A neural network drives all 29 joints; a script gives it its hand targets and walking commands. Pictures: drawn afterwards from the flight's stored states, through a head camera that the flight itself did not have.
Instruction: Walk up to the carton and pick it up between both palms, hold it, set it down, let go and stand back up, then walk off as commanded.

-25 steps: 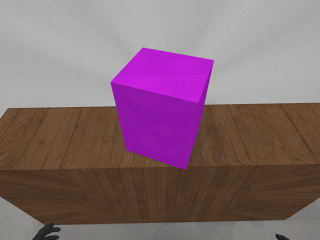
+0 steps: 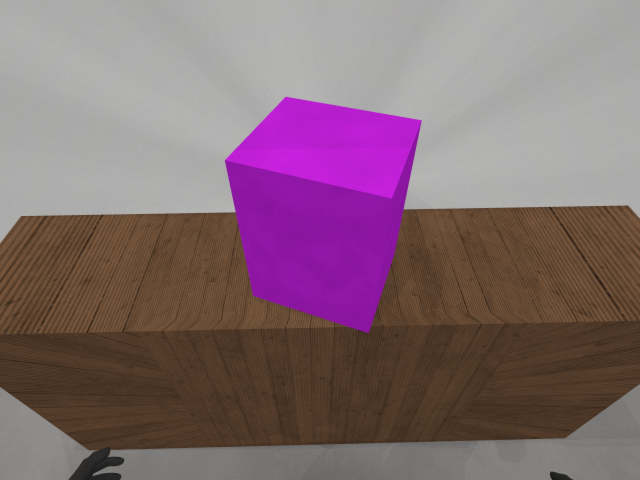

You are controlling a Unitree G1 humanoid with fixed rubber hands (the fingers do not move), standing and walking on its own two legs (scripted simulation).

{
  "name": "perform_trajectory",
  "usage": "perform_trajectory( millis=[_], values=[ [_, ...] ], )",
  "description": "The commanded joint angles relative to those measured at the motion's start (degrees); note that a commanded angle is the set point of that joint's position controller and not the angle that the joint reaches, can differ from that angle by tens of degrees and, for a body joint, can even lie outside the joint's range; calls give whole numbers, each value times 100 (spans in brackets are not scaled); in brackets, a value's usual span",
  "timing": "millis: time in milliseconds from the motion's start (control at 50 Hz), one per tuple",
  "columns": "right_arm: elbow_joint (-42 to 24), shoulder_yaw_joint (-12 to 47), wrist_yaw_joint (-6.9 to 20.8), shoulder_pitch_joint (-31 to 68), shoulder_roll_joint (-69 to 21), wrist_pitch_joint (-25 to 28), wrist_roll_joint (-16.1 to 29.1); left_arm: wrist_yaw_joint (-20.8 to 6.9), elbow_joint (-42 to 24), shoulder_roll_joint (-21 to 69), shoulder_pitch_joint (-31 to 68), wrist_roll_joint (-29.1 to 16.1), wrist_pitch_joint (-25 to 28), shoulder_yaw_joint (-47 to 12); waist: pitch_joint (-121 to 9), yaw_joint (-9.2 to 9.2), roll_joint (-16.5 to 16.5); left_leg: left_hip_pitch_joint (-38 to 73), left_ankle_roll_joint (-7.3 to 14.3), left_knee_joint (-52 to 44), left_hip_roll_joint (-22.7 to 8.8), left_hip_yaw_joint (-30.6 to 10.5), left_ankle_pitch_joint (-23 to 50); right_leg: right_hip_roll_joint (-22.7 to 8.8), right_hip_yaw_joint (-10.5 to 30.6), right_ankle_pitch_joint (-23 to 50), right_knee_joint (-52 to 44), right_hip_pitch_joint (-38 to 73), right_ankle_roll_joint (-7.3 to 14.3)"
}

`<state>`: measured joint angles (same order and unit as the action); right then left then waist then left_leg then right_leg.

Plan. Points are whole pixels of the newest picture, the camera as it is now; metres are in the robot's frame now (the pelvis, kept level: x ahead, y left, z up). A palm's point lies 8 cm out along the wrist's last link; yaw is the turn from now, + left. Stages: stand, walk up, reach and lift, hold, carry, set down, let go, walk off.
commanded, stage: walk up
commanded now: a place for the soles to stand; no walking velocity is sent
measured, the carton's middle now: (328, 217) +0.53 -0.02 +0.04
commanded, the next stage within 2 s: none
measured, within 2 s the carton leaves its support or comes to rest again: neither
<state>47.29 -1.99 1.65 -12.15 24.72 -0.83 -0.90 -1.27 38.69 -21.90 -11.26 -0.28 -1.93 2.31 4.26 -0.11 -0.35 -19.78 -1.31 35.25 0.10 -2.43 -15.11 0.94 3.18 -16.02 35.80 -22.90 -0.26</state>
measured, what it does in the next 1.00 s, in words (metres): walks ahead: right foot, then left foot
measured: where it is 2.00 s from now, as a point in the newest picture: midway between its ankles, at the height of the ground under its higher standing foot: outside the picture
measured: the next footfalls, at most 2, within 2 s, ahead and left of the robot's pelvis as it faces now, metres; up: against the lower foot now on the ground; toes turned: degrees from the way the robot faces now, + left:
right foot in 0.20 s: +0.05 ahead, -0.14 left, +0.00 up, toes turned +4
left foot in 0.44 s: +0.16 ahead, +0.10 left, +0.00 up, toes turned +3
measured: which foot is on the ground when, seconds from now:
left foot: down 0.00-0.18, up 0.20-0.42, down 0.44-1.00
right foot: down 0.00-0.02, up 0.04-0.18, down 0.20-0.48, up 0.50-0.70, down 0.72-1.00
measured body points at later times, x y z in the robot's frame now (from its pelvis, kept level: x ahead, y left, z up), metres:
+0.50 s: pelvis +0.03 -0.01 -0.02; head +0.03 -0.01 +0.43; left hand +0.09 +0.30 -0.11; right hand +0.16 -0.33 -0.10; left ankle +0.11 +0.10 -0.72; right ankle +0.01 -0.14 -0.72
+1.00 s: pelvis +0.12 -0.05 -0.01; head +0.14 -0.05 +0.44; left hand +0.18 +0.26 -0.11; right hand +0.30 -0.34 -0.10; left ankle +0.12 +0.10 -0.72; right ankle +0.10 -0.16 -0.72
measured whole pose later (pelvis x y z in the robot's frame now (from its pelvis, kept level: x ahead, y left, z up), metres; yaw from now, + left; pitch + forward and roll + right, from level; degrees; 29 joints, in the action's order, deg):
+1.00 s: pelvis +0.12 -0.05 -0.01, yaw +4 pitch +2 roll +0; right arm 40.1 -1.4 0.3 -9.6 24.0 0.4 -0.9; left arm -1.3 38.8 -20.5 -18.4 0.2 0.0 2.0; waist 0.5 0.9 -0.7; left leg -23.3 -2.0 42.1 -1.9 -1.9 -20.7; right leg 1.2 0.7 -24.5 42.8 -20.3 0.8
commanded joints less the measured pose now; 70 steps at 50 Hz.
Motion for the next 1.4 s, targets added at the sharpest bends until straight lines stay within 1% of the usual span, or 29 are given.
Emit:
perform_trajectory(
  millis=[0, 40, 80, 120, 140, 160, 180, 200, 220, 260, 380, 400, 420, 440, 460, 480, 540, 600, 660, 680, 700, 720, 760, 800, 820, 1120, 1280, 1320, 1380],
  values=[
    [-519, -532, -109, -170, 1574, 251, -24, -93, -164, -1232, -135, 123, 51, 497, -490, -32, -1252, -277, 1039, -2332, -1295, -2152, -3758, 278, -154, -1232, 1500, 78, -44],
    [-867, -645, -324, 415, 1699, 342, -81, -144, -132, -1329, -914, 131, -35, 607, -321, 415, -618, -1120, 1481, -2621, -2142, -2730, -3650, -302, 162, -751, 2582, 618, 164],
    [-930, -716, -353, 480, 1778, 327, -143, -206, -215, -1357, -1194, 165, -58, 618, -413, 547, -956, -1141, 1208, -2574, -1919, -2277, -3890, -502, 45, -1183, 2437, 557, 249],
    [-1094, -795, -285, 1094, 1704, 205, -136, -265, 60, -1285, -1950, 33, 70, 556, -661, 1015, -1033, -1773, 670, -1634, -1182, -863, -3281, -474, -262, -1599, 548, 2255, 560],
    [-1113, -750, -275, 1129, 1325, 102, -162, -237, 268, -1309, -2309, 51, 117, 601, -253, 1283, 14, -2368, 484, 195, -763, -547, -3429, -375, 160, -1840, -548, 2703, 630],
    [-1295, -529, -205, 938, 606, 53, -64, -171, 102, -1505, -1950, 130, 125, 568, 339, 1084, 1799, -2847, 176, 2611, 400, 451, -2750, -948, 1934, -3568, -1678, 1678, 870],
    [-1417, -492, -206, 491, 473, 96, -52, -93, -468, -1603, -804, 231, 159, 574, 807, 486, 1189, -3312, 151, 2987, 338, -311, -2038, -1681, 3558, -4576, -2425, 748, 1319],
    [-1439, -685, -202, 358, 993, 128, 4, 18, -641, -1896, -673, 253, 221, 696, 839, 440, 759, -2846, 115, 2996, 155, -524, -1484, -1986, 3822, -4785, -3150, 424, 1585],
    [-1532, -746, -184, 361, 1308, 124, 33, 59, -603, -2088, -487, 301, 258, 756, 903, 410, 782, -2324, 158, 3009, 19, -803, -1388, -1965, 4140, -4987, -3309, -143, 1326],
    [-1318, -862, -68, -69, 1519, 124, 15, 92, -565, -1943, -328, 236, 323, 697, 796, 54, 766, -1705, 55, 2648, -336, -324, -716, -1583, 2964, -3670, -2626, 292, 1222],
    [-1387, -729, -34, 124, 1145, 251, -69, 103, -580, -1518, -875, 255, 240, 621, 94, 450, 1364, -462, 289, 362, -94, 305, -1092, -1466, 1791, -2632, -1626, 945, 1254],
    [-1188, -721, -66, -440, 1073, 277, -80, 65, -596, -1395, -595, 246, 221, 550, 112, 70, 1304, 658, 411, 76, -90, 367, -375, -1364, 1529, -2678, -1356, 60, 1112],
    [-908, -786, -155, -1122, 1209, 359, -69, 84, -527, -1126, -448, 240, 221, 411, -325, -360, 516, 2094, 474, -504, -149, -8, -138, -1121, 1042, -1716, -62, -582, 899],
    [-925, -829, -230, -1320, 1431, 424, -127, 52, -477, -830, -671, 150, 256, 303, -847, -466, -870, 2807, 772, -1068, -854, -1490, -1207, -524, 70, -1624, 1480, -1297, 416],
    [-1111, -871, -255, -1349, 1805, 430, -224, 21, -567, -822, -730, 111, 256, 307, -844, -478, -1370, 2328, 1314, -2042, -2119, -3980, -3300, 247, -60, -2024, 2485, -1861, 101],
    [-1159, -867, -295, -1386, 1675, 362, -198, 65, -786, -1495, -445, 200, 164, 546, -435, -494, -449, 1596, 1557, -2396, -2214, -4380, -4647, 15, 273, -2129, 2958, -1779, 162],
    [-1421, -770, -330, -718, 1560, 361, -194, -35, -685, -1354, -680, 192, 168, 536, -155, -157, -223, 1103, 1542, -1926, -1771, -3081, -3025, -333, 433, -1567, 2934, -1559, 253],
    [-1481, -712, -270, -531, 1375, 332, -226, -67, -479, -1168, -1088, 155, 268, 390, -799, -80, -988, 1121, 1454, -1505, -1549, -2326, -2480, -551, 87, -1699, 1487, -812, 113],
    [-1629, -505, -223, 238, 1107, 188, -119, 1, -170, -1084, -1450, 79, 293, 314, -675, 326, -1022, -423, 959, -803, -1167, -948, -1579, -257, -304, -166, -406, 1264, 218],
    [-1591, -390, -211, 394, 808, 165, -54, 50, -67, -1063, -1673, 122, 350, 334, -639, 615, -508, -884, 622, -141, -948, -593, -1206, -300, 41, 105, -981, 1858, 188],
    [-1549, -282, -175, 142, 525, 191, 70, 118, -65, -1548, -1425, 166, 369, 381, -709, 415, 382, -1205, 216, 979, -485, -174, -987, -1231, 1773, -553, -1687, 1956, 395],
    [-1574, -230, -207, -94, 611, 202, 106, 150, -388, -1842, -991, 143, 400, 431, -460, 220, 408, -1561, -45, 930, -65, -40, -1383, -1981, 3237, -1155, -2029, 1457, 708],
    [-1448, -350, -236, 133, 1038, 249, 47, 141, -373, -1632, -645, 95, 473, 360, -155, -25, 12, -583, 154, 206, -345, -300, -843, -1591, 2347, 931, -917, 963, 897],
    [-1226, -383, -274, -164, 1210, 447, 87, 80, -275, -1409, -504, -3, 486, 237, -1134, -203, -48, 1140, 393, -223, -823, -615, 2012, -804, 643, 2751, -4, 803, 319],
    [-1208, -434, -265, -100, 1340, 421, 60, 81, -126, -1357, -729, -11, 494, 229, -1637, 56, 263, 1152, 566, -42, -943, -715, 2257, -688, 489, 2289, 43, 1022, 152],
    [-960, -214, -319, 604, 934, 213, 111, 218, -294, -1349, -556, -44, 308, 312, -1280, 148, 158, 533, 361, 428, -572, 62, 1776, -931, 802, 3540, -111, 1287, 388],
    [-824, -187, -289, 654, 884, 230, 43, 164, -277, -1259, -238, -18, 310, 244, -1112, 47, 366, 714, 443, 87, -582, -126, 1227, -803, 687, 1469, -446, 832, 485],
    [-789, -203, -266, 645, 979, 220, 87, 150, -290, -1341, -173, -12, 298, 281, -881, 32, -135, 793, 415, -190, -548, -192, 763, -727, 678, 569, -495, 450, 488],
    [-696, -221, -263, 658, 1031, 254, 69, 94, -161, -1308, -116, -33, 339, 219, -994, -58, 150, 1030, 425, -249, -627, -357, 886, -719, 649, 776, -620, 383, 408]
  ],
)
